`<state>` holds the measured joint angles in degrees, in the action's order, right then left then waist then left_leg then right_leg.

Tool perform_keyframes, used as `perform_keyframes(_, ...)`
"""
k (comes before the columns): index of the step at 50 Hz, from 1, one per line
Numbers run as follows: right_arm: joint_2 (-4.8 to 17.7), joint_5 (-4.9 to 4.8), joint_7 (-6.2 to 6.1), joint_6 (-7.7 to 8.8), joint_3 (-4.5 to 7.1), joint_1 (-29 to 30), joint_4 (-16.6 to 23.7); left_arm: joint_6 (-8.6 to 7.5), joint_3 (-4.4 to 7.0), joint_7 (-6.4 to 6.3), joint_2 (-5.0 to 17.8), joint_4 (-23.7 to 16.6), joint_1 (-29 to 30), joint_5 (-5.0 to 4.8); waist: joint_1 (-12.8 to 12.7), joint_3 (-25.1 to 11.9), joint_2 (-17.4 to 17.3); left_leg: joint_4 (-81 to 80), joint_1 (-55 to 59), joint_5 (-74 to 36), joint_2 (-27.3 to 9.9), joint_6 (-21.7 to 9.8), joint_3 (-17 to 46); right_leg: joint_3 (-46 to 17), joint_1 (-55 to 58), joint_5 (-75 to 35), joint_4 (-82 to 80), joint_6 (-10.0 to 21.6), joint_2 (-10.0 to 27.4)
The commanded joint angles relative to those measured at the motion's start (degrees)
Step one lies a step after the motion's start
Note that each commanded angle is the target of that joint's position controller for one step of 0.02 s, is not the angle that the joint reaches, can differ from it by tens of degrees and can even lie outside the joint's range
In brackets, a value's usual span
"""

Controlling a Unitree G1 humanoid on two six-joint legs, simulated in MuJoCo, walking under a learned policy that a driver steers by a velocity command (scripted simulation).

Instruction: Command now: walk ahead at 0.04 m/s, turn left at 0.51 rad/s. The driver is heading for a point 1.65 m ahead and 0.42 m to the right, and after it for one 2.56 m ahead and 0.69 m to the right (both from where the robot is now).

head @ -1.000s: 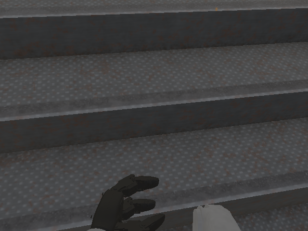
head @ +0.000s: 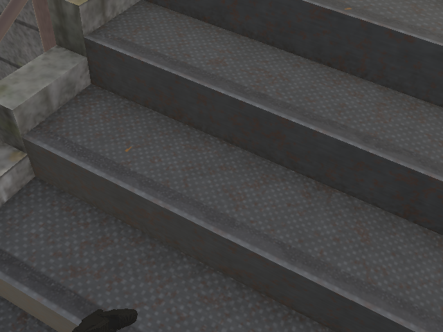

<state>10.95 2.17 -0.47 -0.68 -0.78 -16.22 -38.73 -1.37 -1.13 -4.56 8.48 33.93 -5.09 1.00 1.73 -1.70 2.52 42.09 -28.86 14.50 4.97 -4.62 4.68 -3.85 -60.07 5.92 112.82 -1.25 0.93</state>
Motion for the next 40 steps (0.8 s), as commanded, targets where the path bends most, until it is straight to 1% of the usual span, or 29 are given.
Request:
perform_keyframes(1, 8.1, -0.64, -1.5, -0.1, 1.43, 3.6, 6.5, 1.23, 0.56, -0.8, 1.5, -2.9, -4.0, -1.03, -1.2, -3.3, -9.6, -15.2, 9.8, -0.5, -12.3, -6.5, 21.3, 0.3, -6.1, 3.2, 15.8, -2.6, -2.0)
perform_keyframes(3, 7.2, -1.27, -2.66, -0.12, 1.4, 1.9, 6.8, 0.91, 0.46, -0.37, 2.7, -4.4, -2.5, -0.94, 0.5, -2.1, -9.3, -15.0, 15.7, -2.8, -13.0, -7.2, 22.6, -0.9, -8.7, 5.9, 15.4, -3.9, -1.7)
perform_keyframes(4, 6.5, -1.48, -3.07, 0.04, 1.32, 2.5, 7.3, 0.88, 0.5, -0.25, 3.3, -5.0, -2.0, -0.8, 0.1, -1.5, -8.1, -13.9, 16.3, -5.4, -12.8, -7.3, 21.4, -1.5, -7.3, 5.0, 8.8, -4.6, -0.7)
perform_keyframes(6, 5.5, -0.41, -3.9, 0.28, 0.77, 4.1, 8.7, 1.28, 0.59, -0.36, 3.5, -5.0, -1.8, -0.77, 0.7, -3.5, -8.4, -14.1, 17.4, -12.1, -14.7, -9.5, 22.6, -1.1, -4.3, 5.1, 9.4, -6.1, -1.4)
perform_keyframes(7, 5.4, -0.23, -4.22, 0.41, 0.68, 4.3, 8.8, 1.44, 0.25, -0.43, 3.1, -5.2, -2.3, -1.36, 0.8, -3.9, -9.6, -14.7, 19.1, -15.4, -16.3, -10.8, 23.8, -2.3, -4.5, 8.0, 10.7, -6.8, -1.2)
perform_keyframes(10, 5.1, -1.3, -4.42, 0.68, 0.87, 2.2, 7.9, 1.67, -0.08, -0.32, 3.6, -6.0, -2.5, -1.83, 1.3, -3.7, -9.5, -14.3, 24.9, -22.2, -17.6, -11.2, 24.3, -5.4, -4.9, 15.9, 5.0, -7.1, -0.4)
perform_keyframes(13, 6.4, -1.29, -4.46, 0.21, 1.37, 4.7, 8.6, 2.37, 0.3, 0.06, 4.1, -5.1, -5.0, -1.65, 0.1, -4.5, -9.9, -15.0, 24.5, -33.0, -19.0, -12.1, 23.8, -4.5, 0.5, 19.6, 1.9, -7.6, 0.6)
perform_keyframes(15, 6.7, -1.98, -4.48, 0.08, 1.6, 7.4, 9.2, 2.45, 0.21, 0.43, 4.4, -5.1, -6.0, -1.24, -1.4, -4.4, -9.1, -14.8, 23.2, -34.8, -18.3, -10.5, 21.5, -4.6, 5.5, 20.5, -8.4, -7.1, 2.7)
perform_keyframes(16, 6.8, -2.09, -4.11, -0.23, 1.91, 12.3, 10.3, 2.21, -0.24, 0.79, 3.9, -5.1, -5.9, -0.34, -2.6, -4.2, -8.3, -15.0, 19.7, -36.3, -17.0, -8.5, 18.5, -3.6, 12.1, 19.3, -20.9, -6.5, 4.5)
perform_keyframes(17, 6.9, -3.1, -3.93, -1.0, 2.24, 14.8, 11.2, 1.95, -0.61, 1.16, 2.8, -6.4, -5.9, 0.26, -3.6, -5.2, -9.6, -14.8, 16.9, -34.2, -15.2, -5.8, 16.5, -4.3, 18.5, 21.1, -37.3, -4.9, 6.6)
perform_keyframes(18, 5.0, -3.91, -3.95, -2.64, 2.08, 14.5, 12.3, 1.07, -0.4, 1.67, 4.3, -6.6, -3.2, 0.78, -1.4, -4.7, -6.4, -14.2, 17.2, -38.5, -11.2, -2.8, 11.8, -0.9, 25.3, 22.1, -51.0, -4.0, 4.7)
perform_keyframes(19, 5.0, -4.09, -3.78, -3.35, 2.23, 13.1, 11.6, 0.43, 0.69, 2.51, 5.7, -5.0, -3.0, 0.33, -0.9, -4.1, -5.3, -12.9, 21.0, -43.2, -9.8, -1.7, 10.7, 4.9, 31.7, 7.3, -69.5, -4.6, 3.7)
perform_keyframes(20, 7.2, -4.33, -3.36, -3.26, 2.73, 10.3, 9.8, 0.12, 1.46, 3.03, 3.8, -2.7, -7.0, -1.02, -2.2, -5.4, -12.0, -13.6, 25.3, -41.9, -12.3, -2.3, 13.5, 5.7, 38.7, 1.6, -87.8, -2.9, 2.7)
perform_keyframes(21, 6.6, -5.52, -2.95, -2.79, 3.14, 5.4, 7.8, -0.56, 3.12, 3.5, 7.9, -0.9, -8.6, -1.15, -0.2, -4.9, -10.2, -6.3, 32.7, -38.8, -11.0, -0.3, 13.1, -0.6, 40.2, 0.4, -101.4, -1.2, 4.6)
perform_keyframes(22, 3.5, -3.84, -1.97, -1.63, 2.35, 3.6, 8.3, -1.18, 2.93, 4.3, 8.5, 2.0, -7.9, -1.11, 3.0, -1.9, -4.2, -0.1, 30.2, -21.6, -7.4, 0.3, 10.7, 1.1, 45.2, -18.3, -109.3, -2.9, 6.8)
perform_keyframes(23, -0.7, 0.03, -0.05, -0.11, 1.91, -3.2, 6.1, -0.96, 3.43, 3.75, 13.0, 3.0, -11.7, -0.46, 5.5, -4.9, 13.1, 12.0, 0.2, 16.2, -0.4, 3.1, 8.3, -4.6, 71.6, -82.3, -86.2, -1.6, 15.7)
perform_keyframes(24, 1.4, -1.52, 1.48, 1.66, 3.02, -10.4, -0.3, 0.03, 4.76, 3.23, 13.8, 2.1, -14.6, 0.19, 2.1, -8.8, 15.1, 23.2, -10.5, 21.2, 4.2, 6.9, 11.4, -6.2, 75.1, -102.0, -78.6, 3.8, 21.4)
perform_keyframes(25, 4.2, -3.26, 1.84, 1.94, 3.76, -5.1, -1.8, 0.69, 4.68, 3.6, 11.5, 1.2, -15.7, 1.23, -2.7, -10.5, 8.9, 29.9, -9.7, 17.6, 1.4, 10.1, 10.1, -5.6, 70.1, -94.0, -80.3, 7.6, 21.2)
perform_keyframes(26, 3.5, -4.16, 1.94, 1.02, 3.92, 1.1, -0.9, 1.0, 4.02, 3.47, 8.3, 1.3, -10.6, 1.93, -1.9, -6.8, 8.3, 32.1, -8.9, 16.1, -1.5, 12.0, 8.8, -4.5, 65.3, -84.1, -81.5, 10.2, 19.4)
perform_keyframes(27, 3.1, -4.25, 1.56, -0.4, 3.83, 7.1, 0.8, 1.3, 3.44, 2.91, 5.8, 1.1, -7.2, 1.41, -1.3, -2.7, 8.8, 29.8, -10.7, 16.4, -3.7, 13.3, 7.9, -3.0, 63.6, -76.0, -82.8, 10.6, 18.0)
perform_keyframes(28, 3.1, -4.13, 1.36, -1.7, 3.82, 9.4, 1.8, 1.4, 2.94, 2.4, 4.6, 1.4, -4.4, 0.71, -0.5, -0.2, 11.4, 26.9, -8.5, 16.7, -5.4, 14.5, 5.0, -0.9, 60.5, -70.6, -83.9, 11.1, 16.5)
perform_keyframes(29, 2.8, -3.83, 1.28, -2.47, 3.71, 10.8, 2.2, 1.67, 2.81, 1.87, 4.7, 1.7, -3.4, 0.65, -0.1, 0.3, 11.6, 22.4, -6.8, 15.4, -6.7, 14.7, 1.0, 0.7, 59.8, -67.2, -84.4, 10.4, 14.5)
perform_keyframes(31, 1.7, -3.54, 1.11, -2.89, 3.29, 13.0, 2.2, 2.32, 3.23, 0.8, 6.3, 2.4, -5.4, 0.92, -2.1, 0.7, 9.2, 14.1, -3.4, 10.6, -7.8, 14.0, -4.2, 2.7, 59.8, -64.5, -85.4, 8.8, 13.0)
perform_keyframes(32, 1.0, -3.43, 1.01, -2.93, 3.08, 13.0, 1.9, 2.69, 3.37, 0.35, 6.8, 3.0, -6.9, 0.86, -2.9, 0.7, 8.5, 10.2, -1.7, 9.2, -7.8, 13.4, -5.6, 3.2, 60.0, -63.7, -85.9, 8.3, 12.7)
perform_keyframes(33, 0.4, -3.38, 0.73, -2.79, 3.02, 9.3, 0.4, 3.07, 3.5, -0.03, 6.9, 3.9, -7.8, 0.73, -2.8, -0.7, 8.5, 7.7, 2.5, 6.7, -7.2, 12.8, -7.0, 4.4, 59.2, -64.5, -86.1, 8.7, 12.2)
perform_keyframes(35, 1.1, -3.01, 0.29, -2.64, 3.55, 5.6, -0.8, 3.26, 3.43, -0.37, 6.5, 5.0, -8.4, 0.8, -2.4, -0.7, 8.3, 2.3, 3.8, 3.2, -7.3, 11.1, -7.6, 4.1, 60.6, -62.8, -87.1, 9.3, 13.0)
perform_keyframes(37, 1.6, -2.73, -0.08, -2.03, 4.02, 4.3, -1.0, 2.97, 3.72, -0.12, 6.4, 6.0, -7.6, 0.33, -1.8, 0.4, 6.0, -5.3, 4.6, -0.8, -7.3, 8.4, -8.6, 4.4, 61.7, -59.8, -87.3, 9.6, 12.7)
perform_keyframes(39, 1.5, -1.98, -0.29, -0.88, 4.26, -0.2, -2.5, 2.64, 4.12, 0.46, 6.8, 8.0, -7.3, -0.48, 0.5, -0.4, 3.6, -18.1, 11.0, -14.3, -7.3, 4.8, -8.4, 4.8, 61.5, -58.9, -86.4, 9.0, 12.1)
perform_keyframes(40, 3.1, -1.81, -0.49, -0.54, 5.03, -3.2, -3.5, 2.22, 4.68, 1.04, 7.9, 9.3, -8.5, -0.59, 1.2, -1.3, 3.0, -21.0, 15.2, -20.1, -7.2, 3.0, -7.5, 5.5, 60.9, -53.8, -85.8, 8.4, 10.5)
